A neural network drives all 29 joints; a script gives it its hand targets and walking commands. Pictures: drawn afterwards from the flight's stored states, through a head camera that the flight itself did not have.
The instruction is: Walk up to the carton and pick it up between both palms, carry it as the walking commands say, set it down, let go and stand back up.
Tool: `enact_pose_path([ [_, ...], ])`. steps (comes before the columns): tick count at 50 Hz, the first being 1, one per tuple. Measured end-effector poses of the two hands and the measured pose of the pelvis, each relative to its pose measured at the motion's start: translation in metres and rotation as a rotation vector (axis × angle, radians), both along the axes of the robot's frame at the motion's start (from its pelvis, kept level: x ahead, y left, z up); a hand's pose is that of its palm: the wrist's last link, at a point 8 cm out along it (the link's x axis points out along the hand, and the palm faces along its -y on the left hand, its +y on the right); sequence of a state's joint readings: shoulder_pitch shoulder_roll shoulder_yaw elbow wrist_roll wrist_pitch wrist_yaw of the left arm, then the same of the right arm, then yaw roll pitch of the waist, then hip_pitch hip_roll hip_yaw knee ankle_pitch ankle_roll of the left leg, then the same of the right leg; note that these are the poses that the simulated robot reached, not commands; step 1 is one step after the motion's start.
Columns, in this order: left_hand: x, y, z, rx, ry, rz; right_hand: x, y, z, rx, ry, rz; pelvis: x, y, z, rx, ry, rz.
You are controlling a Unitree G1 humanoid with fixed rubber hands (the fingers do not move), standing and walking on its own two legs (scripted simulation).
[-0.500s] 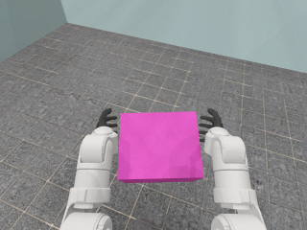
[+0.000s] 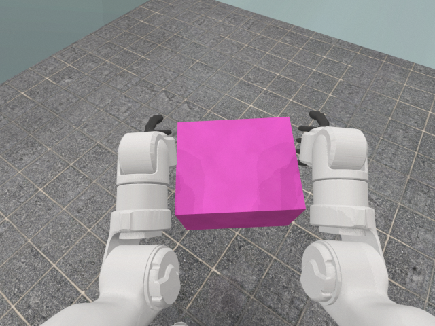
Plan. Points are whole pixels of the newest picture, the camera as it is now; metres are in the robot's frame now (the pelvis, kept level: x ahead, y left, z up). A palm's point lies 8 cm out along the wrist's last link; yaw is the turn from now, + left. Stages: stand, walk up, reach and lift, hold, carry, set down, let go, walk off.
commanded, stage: carry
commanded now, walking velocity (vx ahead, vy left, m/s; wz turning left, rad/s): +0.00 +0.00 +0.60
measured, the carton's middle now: (235, 176) +0.40 -0.04 +0.01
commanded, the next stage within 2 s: none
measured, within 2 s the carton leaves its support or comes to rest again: neither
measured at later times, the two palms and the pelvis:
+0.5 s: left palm (83, 207) +0.29 +0.19 +0.11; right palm (257, 151) +0.38 -0.07 +0.12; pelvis -0.04 -0.03 +0.01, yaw +18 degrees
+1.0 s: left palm out of the picture +0.13 +0.27 +0.13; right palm (189, 204) +0.29 +0.04 +0.11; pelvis -0.10 -0.07 +0.01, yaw +35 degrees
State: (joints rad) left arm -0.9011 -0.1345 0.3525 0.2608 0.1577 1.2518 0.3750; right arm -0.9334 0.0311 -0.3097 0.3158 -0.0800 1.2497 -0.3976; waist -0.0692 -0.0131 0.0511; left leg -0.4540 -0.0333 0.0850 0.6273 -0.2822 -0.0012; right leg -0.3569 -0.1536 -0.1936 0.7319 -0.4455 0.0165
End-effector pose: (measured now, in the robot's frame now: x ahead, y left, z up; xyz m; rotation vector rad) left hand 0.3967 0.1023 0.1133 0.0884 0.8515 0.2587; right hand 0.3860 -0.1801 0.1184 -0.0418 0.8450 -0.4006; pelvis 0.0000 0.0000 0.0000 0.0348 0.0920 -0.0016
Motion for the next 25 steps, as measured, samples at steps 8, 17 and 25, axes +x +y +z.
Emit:
enact_pose_path([
  [8,-0.025,0.067,-0.018,-0.011,0.0,0.157,0.01,0.066,-0.019,0.031,0.007,0.154,-0.011,0.0,0.003,-0.016,0.008,0.049],
  [17,-0.074,0.09,-0.005,0.079,-0.03,0.37,0.006,0.1,-0.026,0.103,-0.027,0.317,-0.029,-0.029,0.002,-0.037,-0.006,0.174],
  [25,-0.103,0.092,0.001,0.001,-0.012,0.379,-0.004,0.106,-0.001,0.043,-0.034,0.333,-0.042,-0.034,0.014,0.008,-0.017,0.318],
])
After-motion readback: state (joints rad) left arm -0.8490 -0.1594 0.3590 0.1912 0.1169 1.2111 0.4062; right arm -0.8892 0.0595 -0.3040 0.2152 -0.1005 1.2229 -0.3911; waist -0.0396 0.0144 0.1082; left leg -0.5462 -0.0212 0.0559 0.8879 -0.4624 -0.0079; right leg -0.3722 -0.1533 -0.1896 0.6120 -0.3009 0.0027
